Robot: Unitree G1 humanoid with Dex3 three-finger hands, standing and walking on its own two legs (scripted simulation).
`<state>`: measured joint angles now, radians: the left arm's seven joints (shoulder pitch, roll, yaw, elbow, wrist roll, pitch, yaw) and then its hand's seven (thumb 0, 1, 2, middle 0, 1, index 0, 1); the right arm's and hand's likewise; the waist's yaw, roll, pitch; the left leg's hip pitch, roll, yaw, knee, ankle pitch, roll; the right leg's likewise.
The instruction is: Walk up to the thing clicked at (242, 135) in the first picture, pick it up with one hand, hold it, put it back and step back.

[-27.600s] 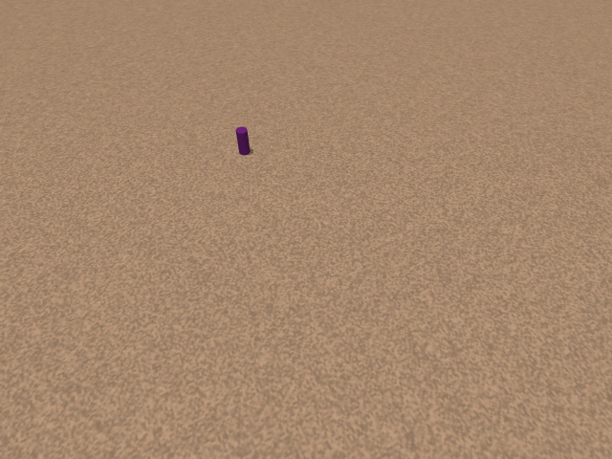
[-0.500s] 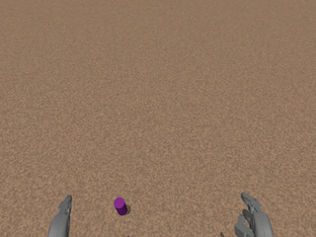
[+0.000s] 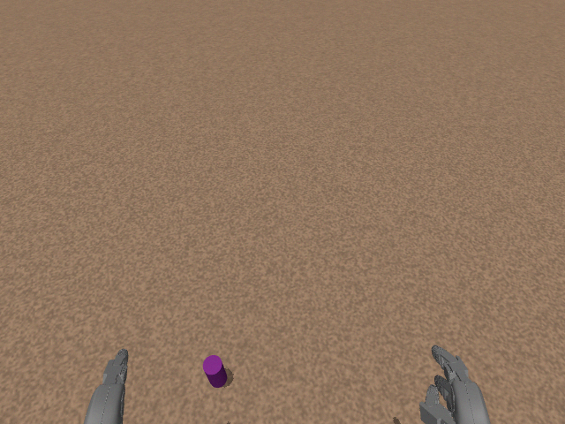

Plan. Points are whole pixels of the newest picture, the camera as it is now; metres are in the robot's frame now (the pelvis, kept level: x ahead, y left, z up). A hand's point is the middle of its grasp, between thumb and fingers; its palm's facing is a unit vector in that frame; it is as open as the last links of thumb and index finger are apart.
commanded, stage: stand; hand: left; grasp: from the side
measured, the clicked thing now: (215, 371) +0.40 +0.20 -0.66
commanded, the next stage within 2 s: none
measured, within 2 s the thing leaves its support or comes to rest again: neither
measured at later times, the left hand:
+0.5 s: hand out of the picture +0.16 +0.21 -0.09, palm faces -0.03 -0.94 -0.33, open 9.5 cm
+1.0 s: hand out of the picture +0.04 +0.26 -0.11, palm faces +0.00 -0.94 -0.35, open 7.4 cm
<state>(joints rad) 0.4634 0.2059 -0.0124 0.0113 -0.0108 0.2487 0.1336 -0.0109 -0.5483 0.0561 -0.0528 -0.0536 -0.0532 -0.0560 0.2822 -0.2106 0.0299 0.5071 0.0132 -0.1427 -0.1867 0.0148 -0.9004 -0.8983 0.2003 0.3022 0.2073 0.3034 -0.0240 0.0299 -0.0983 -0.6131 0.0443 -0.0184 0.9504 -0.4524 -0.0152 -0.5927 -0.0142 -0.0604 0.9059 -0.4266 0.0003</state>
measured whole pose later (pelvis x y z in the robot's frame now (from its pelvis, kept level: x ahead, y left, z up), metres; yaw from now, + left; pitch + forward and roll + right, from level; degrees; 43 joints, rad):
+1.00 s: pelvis -0.01 +0.01 +0.05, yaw +1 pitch -4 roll +0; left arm 0.20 0.32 0.00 1.07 0.03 0.00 0.02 0.01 0.90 0.90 -0.20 -0.30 -0.20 -0.30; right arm 0.17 -0.31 -0.01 1.07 -0.03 0.00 -0.01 0.01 -0.90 -0.90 0.20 0.30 0.21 0.30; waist 0.01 0.01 0.05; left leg -0.16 -0.01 0.01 0.44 -0.21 0.01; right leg -0.17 -0.06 -0.04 0.45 -0.21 0.03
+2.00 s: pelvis +0.01 +0.00 +0.06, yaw +0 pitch -3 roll +0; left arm 0.11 0.32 0.01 1.17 0.02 -0.01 0.00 0.00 0.90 0.90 -0.20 -0.30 -0.20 -0.30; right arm 0.11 -0.33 0.00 1.15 -0.02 -0.01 -0.01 0.01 -0.90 -0.90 0.20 0.30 0.21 0.30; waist 0.00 0.02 0.06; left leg -0.10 0.01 0.01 0.32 -0.16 -0.01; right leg -0.11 -0.03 -0.04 0.34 -0.17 0.01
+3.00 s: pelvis -0.04 +0.05 +0.04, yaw +1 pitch -1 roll -1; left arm 0.00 0.41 0.06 0.91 0.00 0.06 0.04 0.00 0.90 0.90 -0.20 -0.30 -0.20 -0.30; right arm 0.15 -0.37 -0.05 0.96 -0.03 0.03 0.00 0.01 -0.90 -0.90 0.20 0.30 0.21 0.30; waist -0.03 -0.06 0.20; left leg -0.30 -0.04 0.00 0.64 -0.32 0.05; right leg -0.46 0.08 0.16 1.03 -0.53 -0.02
